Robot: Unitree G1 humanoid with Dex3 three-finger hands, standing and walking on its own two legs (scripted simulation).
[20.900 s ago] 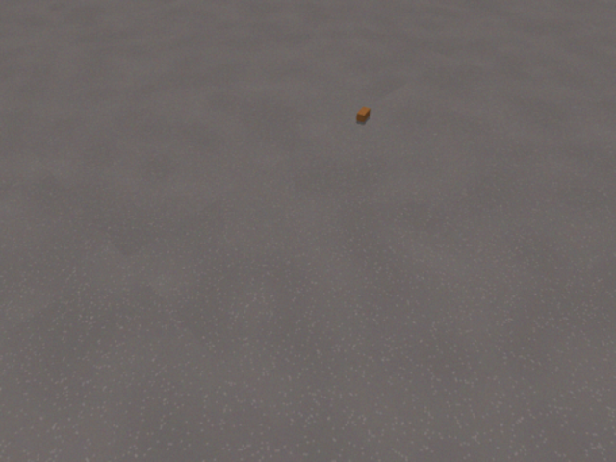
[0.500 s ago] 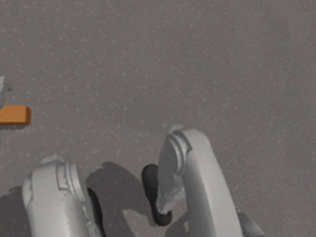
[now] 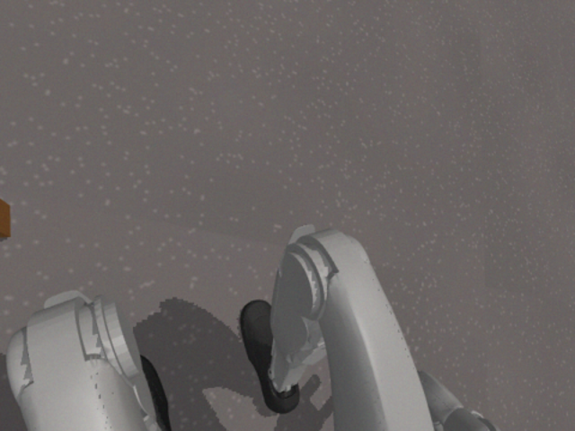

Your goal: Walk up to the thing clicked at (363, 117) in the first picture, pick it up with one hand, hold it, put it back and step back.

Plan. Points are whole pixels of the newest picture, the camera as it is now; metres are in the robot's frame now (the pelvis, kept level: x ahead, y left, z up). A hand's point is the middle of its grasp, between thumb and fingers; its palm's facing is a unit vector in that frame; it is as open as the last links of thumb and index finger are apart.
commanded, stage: rest palm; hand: left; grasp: from above
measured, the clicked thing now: out of the picture +0.44 +0.32 -0.28
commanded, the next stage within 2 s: close in 1.56 s
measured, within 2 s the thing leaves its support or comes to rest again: neither
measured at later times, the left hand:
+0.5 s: hand out of the picture +0.42 +0.31 -0.24, palm faces -0.47 -0.04 -0.88, open 14.6 cm
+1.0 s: hand out of the picture +0.42 +0.30 -0.25, palm faces -0.48 -0.05 -0.88, open 14.6 cm
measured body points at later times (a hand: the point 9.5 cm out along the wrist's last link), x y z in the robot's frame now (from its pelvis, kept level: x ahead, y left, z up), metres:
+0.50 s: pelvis +0.00 +0.00 +0.00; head +0.25 +0.13 +0.35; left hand +0.44 +0.31 -0.19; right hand +0.06 -0.25 -0.06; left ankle +0.07 +0.11 -0.26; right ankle +0.11 -0.11 -0.26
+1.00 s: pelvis +0.00 +0.00 +0.00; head +0.26 +0.13 +0.34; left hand +0.44 +0.30 -0.20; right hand +0.07 -0.25 -0.06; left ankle +0.07 +0.11 -0.26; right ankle +0.11 -0.11 -0.26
